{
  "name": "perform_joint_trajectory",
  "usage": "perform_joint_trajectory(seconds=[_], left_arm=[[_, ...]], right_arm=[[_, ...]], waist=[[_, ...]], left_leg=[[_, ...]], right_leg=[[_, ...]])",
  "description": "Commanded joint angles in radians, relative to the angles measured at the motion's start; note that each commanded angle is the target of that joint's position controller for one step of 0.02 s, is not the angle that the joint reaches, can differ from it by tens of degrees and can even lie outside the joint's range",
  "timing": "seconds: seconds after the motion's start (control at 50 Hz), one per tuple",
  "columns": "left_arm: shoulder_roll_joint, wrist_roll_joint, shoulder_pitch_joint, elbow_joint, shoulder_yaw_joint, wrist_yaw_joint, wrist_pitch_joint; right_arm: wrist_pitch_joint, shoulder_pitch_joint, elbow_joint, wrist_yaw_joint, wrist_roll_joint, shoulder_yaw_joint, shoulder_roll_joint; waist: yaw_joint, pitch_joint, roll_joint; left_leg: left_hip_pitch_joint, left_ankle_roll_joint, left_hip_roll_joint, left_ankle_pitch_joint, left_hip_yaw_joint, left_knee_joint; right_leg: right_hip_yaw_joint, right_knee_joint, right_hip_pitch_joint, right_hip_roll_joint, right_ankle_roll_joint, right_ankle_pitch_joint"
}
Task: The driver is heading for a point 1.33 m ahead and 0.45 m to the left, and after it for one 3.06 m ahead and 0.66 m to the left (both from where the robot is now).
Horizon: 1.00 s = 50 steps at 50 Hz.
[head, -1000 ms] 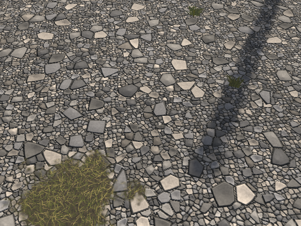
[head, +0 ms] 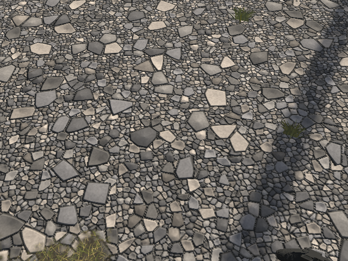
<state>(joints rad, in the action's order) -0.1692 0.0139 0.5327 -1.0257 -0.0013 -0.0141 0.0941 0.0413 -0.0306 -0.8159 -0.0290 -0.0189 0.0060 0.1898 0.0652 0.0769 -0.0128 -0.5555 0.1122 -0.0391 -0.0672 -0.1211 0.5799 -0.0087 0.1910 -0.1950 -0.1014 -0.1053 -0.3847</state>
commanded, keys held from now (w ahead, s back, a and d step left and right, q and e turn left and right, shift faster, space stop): w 0.34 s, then w+q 0.66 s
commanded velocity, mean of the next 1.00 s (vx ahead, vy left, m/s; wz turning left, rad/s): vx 0.50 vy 0.00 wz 0.26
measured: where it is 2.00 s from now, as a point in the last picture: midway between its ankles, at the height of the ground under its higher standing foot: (133, 134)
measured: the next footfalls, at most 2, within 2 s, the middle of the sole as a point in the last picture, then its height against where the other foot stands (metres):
left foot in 0.04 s outside the picture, level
right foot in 0.58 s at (227, 246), level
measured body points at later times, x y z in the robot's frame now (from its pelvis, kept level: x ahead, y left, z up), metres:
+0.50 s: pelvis +0.27 -0.01 +0.01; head +0.30 -0.01 +0.46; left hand +0.47 +0.20 -0.10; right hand +0.17 -0.23 -0.13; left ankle +0.15 +0.06 -0.72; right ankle +0.44 -0.14 -0.69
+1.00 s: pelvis +0.52 -0.02 +0.02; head +0.55 -0.01 +0.46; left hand +0.40 +0.20 -0.13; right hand +0.76 -0.18 -0.10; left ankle +0.63 +0.14 -0.67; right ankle +0.46 -0.12 -0.72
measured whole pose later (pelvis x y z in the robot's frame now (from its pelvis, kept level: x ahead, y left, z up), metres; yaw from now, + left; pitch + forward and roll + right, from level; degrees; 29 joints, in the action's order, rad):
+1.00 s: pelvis +0.52 -0.02 +0.02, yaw +19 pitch +0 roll -2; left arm -0.20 0.02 0.43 -0.99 -0.04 -0.01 0.10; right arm 0.01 0.06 -0.83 -0.06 -0.03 0.05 0.22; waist 0.04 0.05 -0.03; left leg -0.65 0.08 0.08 -0.02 -0.06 0.78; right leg 0.28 0.25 -0.04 -0.01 -0.03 -0.29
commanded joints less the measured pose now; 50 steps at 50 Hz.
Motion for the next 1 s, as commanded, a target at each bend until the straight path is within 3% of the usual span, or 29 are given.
perform_joint_trajectory(seconds=[0.02,0.04,0.06,0.08,0.1,0.14,0.18,0.24,0.3,0.38,0.48,0.52,0.56,0.58,0.6,0.62,0.64,0.66,0.68,0.72,0.78,0.82,0.92,1.0], left_arm=[[-0.190,0.005,-0.046,0.035,-0.037,-0.012,0.001],[-0.169,0.000,-0.061,0.056,-0.030,-0.004,0.002],[-0.043,-0.011,0.062,0.068,-0.009,0.007,-0.001],[-0.140,-0.003,0.041,0.054,-0.033,0.006,-0.006],[-0.165,0.004,-0.070,0.094,-0.041,0.008,-0.002],[-0.143,0.010,-0.141,0.104,-0.043,0.018,-0.006],[-0.088,0.024,-0.108,0.093,-0.033,0.030,-0.032],[-0.081,0.026,-0.183,0.121,-0.034,0.042,-0.049],[-0.095,0.020,-0.339,0.170,-0.034,0.044,-0.054],[-0.084,0.010,-0.500,0.216,-0.025,0.045,-0.051],[-0.099,0.007,-0.625,0.265,-0.023,0.041,-0.041],[-0.116,0.003,-0.610,0.274,-0.028,0.038,-0.029],[-0.149,0.002,-0.441,0.228,-0.045,0.027,-0.012],[-0.188,0.015,-0.273,0.179,-0.062,0.014,0.001],[-0.277,0.044,-0.094,0.163,-0.085,-0.002,0.010],[-0.341,0.049,-0.106,0.170,-0.103,0.004,-0.004],[-0.243,0.026,-0.176,0.186,-0.088,0.009,-0.017],[-0.173,0.018,-0.260,0.195,-0.069,0.012,-0.014],[-0.142,0.018,-0.299,0.193,-0.063,0.015,-0.007],[-0.109,0.011,-0.292,0.170,-0.054,0.007,0.004],[-0.109,-0.003,-0.231,0.137,-0.055,0.006,0.028],[-0.118,0.000,-0.200,0.125,-0.058,0.005,0.032],[-0.133,0.006,-0.150,0.102,-0.058,0.004,0.030],[-0.171,0.008,-0.086,0.079,-0.067,-0.007,0.019]], right_arm=[[0.019,0.342,-0.070,0.029,0.001,0.055,0.151],[0.023,0.486,-0.101,0.043,-0.020,0.074,0.203],[0.024,0.522,-0.104,0.040,-0.045,0.092,0.283],[0.016,0.472,-0.107,0.025,0.002,0.087,0.225],[0.017,0.344,-0.086,0.022,0.016,0.075,0.178],[0.037,0.284,-0.095,0.016,0.006,0.053,0.094],[0.055,0.319,-0.131,0.022,0.006,0.041,0.068],[0.073,0.388,-0.170,0.022,0.012,0.046,0.108],[0.070,0.449,-0.188,0.020,0.014,0.042,0.114],[0.066,0.541,-0.213,0.024,0.014,0.033,0.107],[0.053,0.595,-0.226,0.039,-0.002,0.036,0.133],[0.050,0.570,-0.221,0.046,-0.006,0.042,0.150],[0.049,0.520,-0.210,0.044,-0.003,0.050,0.171],[0.051,0.501,-0.202,0.038,0.007,0.049,0.161],[0.056,0.491,-0.157,0.035,0.019,0.037,0.110],[0.046,0.604,-0.139,0.041,0.055,0.025,0.019],[0.033,0.555,-0.156,0.047,0.023,0.051,0.129],[0.030,0.488,-0.143,0.039,0.016,0.059,0.129],[0.027,0.454,-0.134,0.031,0.014,0.057,0.100],[0.002,0.440,-0.125,0.013,-0.008,0.062,0.079],[-0.025,0.386,-0.092,-0.004,-0.013,0.063,0.054],[-0.032,0.315,-0.062,-0.012,-0.015,0.061,0.055],[-0.027,0.118,0.017,-0.032,-0.011,0.045,0.050],[-0.026,0.000,0.067,-0.042,-0.016,0.038,0.061]], waist=[[-0.215,-0.154,0.100],[-0.268,-0.242,0.040],[-0.174,-0.336,-0.177],[-0.177,-0.321,-0.071],[-0.127,-0.131,-0.027],[-0.071,-0.012,0.037],[-0.027,-0.014,0.013],[-0.023,0.006,-0.013],[-0.059,0.032,-0.020],[-0.113,0.031,-0.038],[-0.145,0.027,-0.055],[-0.119,0.021,-0.067],[-0.038,-0.049,-0.068],[0.033,-0.146,-0.027],[0.087,-0.303,0.076],[0.022,-0.410,0.290],[0.004,-0.304,0.126],[-0.026,-0.167,0.067],[-0.045,-0.104,0.052],[-0.080,-0.060,0.094],[-0.097,-0.049,0.098],[-0.093,-0.032,0.090],[-0.065,0.013,0.083],[-0.033,0.034,0.081]], left_leg=[[0.431,0.064,-0.040,-0.017,0.021,-0.091],[0.655,0.112,0.111,-0.137,0.179,-0.109],[0.907,0.254,0.414,-0.135,0.640,-0.110],[0.860,0.306,0.429,-0.323,0.856,-0.283],[0.684,0.261,0.393,-0.399,0.691,-0.353],[0.452,0.192,0.311,-0.198,0.505,-0.416],[0.353,0.148,0.254,-0.082,0.384,-0.444],[0.336,0.136,0.222,0.017,0.288,-0.476],[0.383,0.109,0.197,0.099,0.238,-0.491],[0.460,0.071,0.180,0.212,0.216,-0.463],[0.619,0.103,0.218,0.332,0.275,-0.362],[0.635,0.097,0.235,0.396,0.297,-0.310],[0.589,0.064,0.209,0.546,0.282,-0.148],[0.494,0.043,0.157,0.484,0.243,0.044],[0.302,0.024,0.091,0.151,0.198,0.334],[-0.011,-0.007,-0.050,-0.473,0.122,0.612],[-0.078,0.006,0.022,-0.416,0.187,0.689],[-0.080,0.004,0.059,-0.317,0.193,0.670],[-0.053,-0.004,0.089,-0.261,0.188,0.639],[-0.006,-0.022,0.118,-0.226,0.174,0.602],[-0.049,-0.032,0.126,-0.161,0.155,0.596],[-0.112,-0.039,0.137,-0.092,0.145,0.569],[-0.116,-0.047,0.126,0.074,0.087,0.290],[-0.081,-0.015,0.111,0.036,0.021,0.129]], right_leg=[[-0.034,0.460,0.133,0.268,0.003,1.239],[-0.014,0.721,0.308,0.226,-0.005,0.931],[0.033,1.122,0.652,0.050,0.022,-0.020],[-0.053,1.248,0.810,0.019,0.005,-0.105],[-0.063,1.192,0.864,0.093,-0.005,0.017],[-0.057,1.085,0.777,0.148,0.000,0.092],[-0.047,1.004,0.680,0.174,0.025,0.105],[-0.007,0.913,0.736,0.201,0.051,0.172],[0.027,0.771,0.834,0.220,0.072,0.295],[0.061,0.571,0.833,0.193,0.088,0.406],[0.055,0.436,0.842,0.148,0.090,0.347],[0.045,0.381,0.775,0.132,0.073,0.278],[0.056,0.293,0.525,0.084,0.043,0.226],[0.031,0.251,0.288,0.112,0.014,0.265],[-0.218,0.240,0.025,0.362,-0.035,0.152],[-0.613,0.138,-0.161,0.585,-0.144,0.095],[-0.605,0.093,-0.042,0.534,-0.124,0.008],[-0.443,0.066,0.102,0.491,-0.095,0.036],[-0.323,0.031,0.208,0.447,-0.073,0.137],[-0.164,-0.006,0.314,0.385,-0.035,0.244],[-0.048,-0.030,0.325,0.371,-0.033,0.390],[0.015,-0.041,0.315,0.367,-0.034,0.437],[0.148,-0.045,0.299,0.339,-0.027,0.513],[0.200,-0.026,0.192,0.379,-0.025,0.570]])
